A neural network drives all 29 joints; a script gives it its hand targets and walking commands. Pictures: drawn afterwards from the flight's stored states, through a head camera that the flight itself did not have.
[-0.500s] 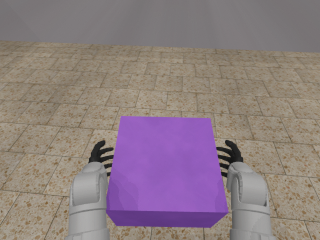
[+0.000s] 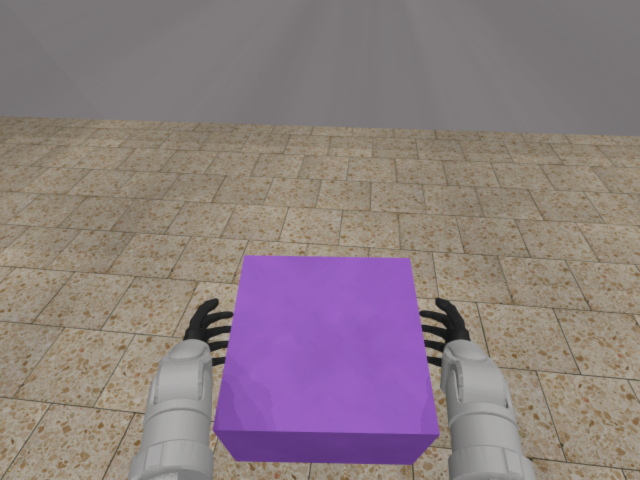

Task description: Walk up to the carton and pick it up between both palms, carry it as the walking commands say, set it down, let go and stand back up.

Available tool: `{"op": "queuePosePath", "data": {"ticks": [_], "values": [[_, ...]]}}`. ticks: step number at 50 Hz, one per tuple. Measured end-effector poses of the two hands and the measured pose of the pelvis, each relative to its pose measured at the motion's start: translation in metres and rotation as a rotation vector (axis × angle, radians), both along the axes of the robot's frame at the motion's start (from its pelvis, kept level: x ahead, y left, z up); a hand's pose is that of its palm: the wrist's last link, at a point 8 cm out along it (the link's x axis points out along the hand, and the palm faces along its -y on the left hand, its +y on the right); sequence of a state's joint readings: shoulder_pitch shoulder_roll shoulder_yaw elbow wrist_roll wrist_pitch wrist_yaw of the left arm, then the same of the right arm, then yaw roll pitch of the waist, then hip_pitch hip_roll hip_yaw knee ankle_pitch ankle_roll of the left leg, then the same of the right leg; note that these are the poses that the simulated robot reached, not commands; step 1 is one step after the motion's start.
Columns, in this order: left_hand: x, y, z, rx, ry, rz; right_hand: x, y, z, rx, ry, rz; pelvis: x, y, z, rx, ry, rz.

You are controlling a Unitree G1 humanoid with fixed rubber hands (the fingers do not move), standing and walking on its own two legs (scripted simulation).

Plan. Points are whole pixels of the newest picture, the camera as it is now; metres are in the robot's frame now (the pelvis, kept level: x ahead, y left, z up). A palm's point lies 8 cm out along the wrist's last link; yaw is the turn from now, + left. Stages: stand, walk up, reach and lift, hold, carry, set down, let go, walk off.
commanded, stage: set down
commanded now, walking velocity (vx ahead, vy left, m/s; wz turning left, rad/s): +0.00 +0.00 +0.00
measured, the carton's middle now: (325, 356) +0.33 +0.00 -0.04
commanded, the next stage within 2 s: none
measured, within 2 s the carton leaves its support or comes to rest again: neither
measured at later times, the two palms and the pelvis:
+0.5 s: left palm (218, 369) +0.33 +0.17 -0.06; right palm (444, 378) +0.30 -0.18 -0.07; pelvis +0.00 +0.00 -0.02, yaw -1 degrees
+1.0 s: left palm (230, 383) +0.35 +0.17 -0.15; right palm (430, 389) +0.33 -0.18 -0.15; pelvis -0.03 +0.01 -0.09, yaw -1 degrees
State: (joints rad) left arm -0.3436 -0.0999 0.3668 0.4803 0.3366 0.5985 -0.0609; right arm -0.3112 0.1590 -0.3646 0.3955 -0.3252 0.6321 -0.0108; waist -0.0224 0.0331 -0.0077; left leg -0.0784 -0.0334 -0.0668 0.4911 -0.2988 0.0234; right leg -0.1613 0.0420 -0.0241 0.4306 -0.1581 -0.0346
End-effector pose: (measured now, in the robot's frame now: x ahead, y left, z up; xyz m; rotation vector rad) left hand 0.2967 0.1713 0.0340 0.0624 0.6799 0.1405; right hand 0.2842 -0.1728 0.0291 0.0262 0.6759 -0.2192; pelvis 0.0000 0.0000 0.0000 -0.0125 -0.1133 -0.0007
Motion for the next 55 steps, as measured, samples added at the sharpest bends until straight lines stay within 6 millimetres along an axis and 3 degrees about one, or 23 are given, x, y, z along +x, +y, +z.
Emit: {"op": "queuePosePath", "data": {"ticks": [15,27,55], "values": [[0.02,-0.009,-0.057,-0.007,0.042,-0.037,0.009,-0.01,-0.056,-0.005,0.044,-0.017,-0.004,0.001,-0.01,0.008,0.191,-0.009],[0.032,-0.005,-0.101,-0.017,0.054,-0.029,0.019,-0.007,-0.104,0.011,0.055,-0.022,-0.005,0.004,-0.027,0.02,0.379,-0.013],[0.061,-0.008,-0.198,-0.039,0.047,-0.02,0.051,-0.011,-0.201,0.013,0.047,-0.033,-0.035,0.006,-0.107,0.039,0.682,-0.018]]}}
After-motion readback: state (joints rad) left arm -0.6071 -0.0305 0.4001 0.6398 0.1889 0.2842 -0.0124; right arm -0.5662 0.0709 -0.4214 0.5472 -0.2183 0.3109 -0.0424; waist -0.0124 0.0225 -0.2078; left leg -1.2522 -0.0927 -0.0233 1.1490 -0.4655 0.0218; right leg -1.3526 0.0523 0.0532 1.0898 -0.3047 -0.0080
